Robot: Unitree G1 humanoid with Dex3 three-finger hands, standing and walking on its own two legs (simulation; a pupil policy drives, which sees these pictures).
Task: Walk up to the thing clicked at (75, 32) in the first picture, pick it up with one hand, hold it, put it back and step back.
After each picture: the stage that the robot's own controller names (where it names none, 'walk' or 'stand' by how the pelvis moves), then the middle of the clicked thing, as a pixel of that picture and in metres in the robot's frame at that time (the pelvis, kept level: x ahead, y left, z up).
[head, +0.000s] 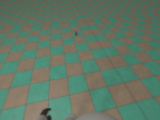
stand; (76, 33) +2.13 +0.50 -0.72
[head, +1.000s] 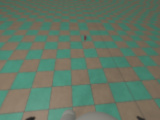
walk; (85, 38) +2.00 +0.20 -0.69
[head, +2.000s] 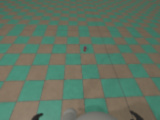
walk; (84, 49) +1.41 +0.13 -0.70
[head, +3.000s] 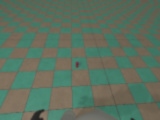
walk; (77, 64) +0.96 +0.19 -0.71
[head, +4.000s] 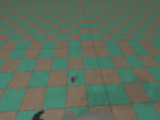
walk; (72, 79) +0.65 +0.23 -0.71
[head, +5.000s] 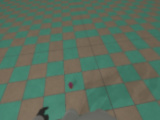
walk; (70, 85) +0.49 +0.27 -0.70
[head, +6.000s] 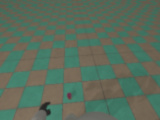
stand; (69, 96) +0.40 +0.25 -0.71
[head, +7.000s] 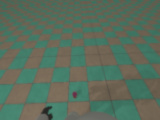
walk; (74, 95) +0.42 +0.20 -0.71
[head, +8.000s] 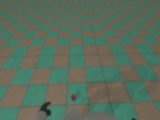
stand; (73, 98) +0.34 +0.18 -0.71
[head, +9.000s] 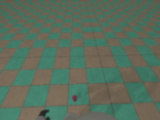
stand; (74, 98) +0.36 +0.16 -0.72
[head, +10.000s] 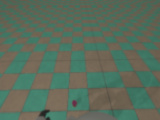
stand; (74, 103) +0.33 +0.17 -0.73
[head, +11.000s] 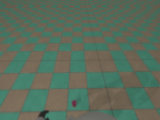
stand; (74, 103) +0.33 +0.16 -0.73
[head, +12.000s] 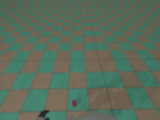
go down; (74, 103) +0.33 +0.16 -0.73
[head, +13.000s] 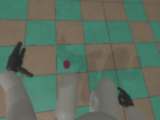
go down; (66, 64) +0.41 +0.20 -0.35
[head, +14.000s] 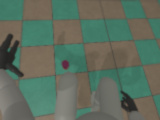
approach; (65, 65) +0.40 +0.21 -0.31
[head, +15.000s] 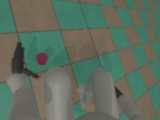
close in; (42, 59) +0.40 +0.25 -0.22
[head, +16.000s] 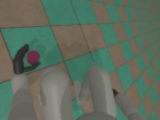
close; (33, 58) +0.40 +0.26 -0.22
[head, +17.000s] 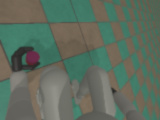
lift; (32, 58) +0.38 +0.25 -0.23
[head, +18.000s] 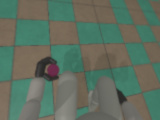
lift; (53, 71) +0.30 +0.26 -0.09
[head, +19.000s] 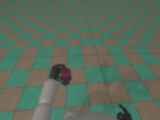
hold; (65, 77) +0.32 +0.17 +0.04
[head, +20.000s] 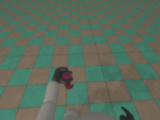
hold; (68, 80) +0.31 +0.16 -0.03
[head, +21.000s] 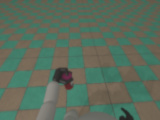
hold; (68, 81) +0.31 +0.16 -0.02
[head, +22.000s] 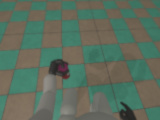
crouch; (64, 71) +0.36 +0.18 -0.08
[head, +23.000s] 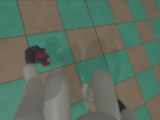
lower; (43, 58) +0.40 +0.25 -0.20
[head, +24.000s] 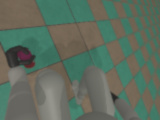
lower; (27, 59) +0.40 +0.27 -0.22
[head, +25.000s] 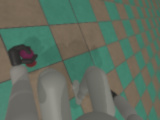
lower; (29, 58) +0.40 +0.27 -0.23
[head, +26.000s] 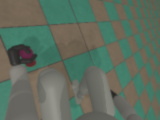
lower; (28, 58) +0.40 +0.27 -0.23
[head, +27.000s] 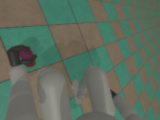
lower; (28, 58) +0.39 +0.27 -0.23
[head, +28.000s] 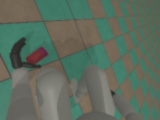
withdraw; (37, 56) +0.41 +0.21 -0.23
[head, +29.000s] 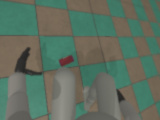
stand; (66, 60) +0.43 +0.15 -0.29
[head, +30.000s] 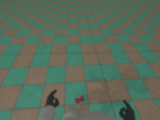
stand; (79, 99) +0.35 +0.06 -0.66
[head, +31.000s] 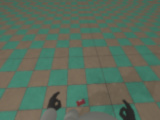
stand; (80, 102) +0.35 +0.07 -0.69
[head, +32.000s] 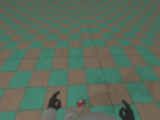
stand; (81, 103) +0.34 +0.06 -0.69
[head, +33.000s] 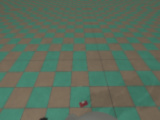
stand; (83, 103) +0.37 +0.05 -0.75
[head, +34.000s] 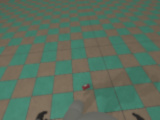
walk; (85, 86) +0.52 +0.06 -0.72
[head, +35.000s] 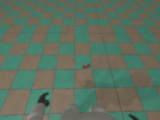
walk; (86, 66) +0.78 +0.05 -0.72
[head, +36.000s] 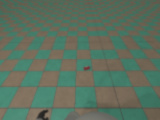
stand; (86, 68) +0.98 +0.09 -0.73
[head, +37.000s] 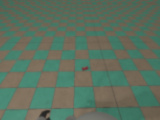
stand; (84, 68) +0.98 +0.09 -0.75
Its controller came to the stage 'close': yes
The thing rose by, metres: 0.70
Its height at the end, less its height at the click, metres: -0.02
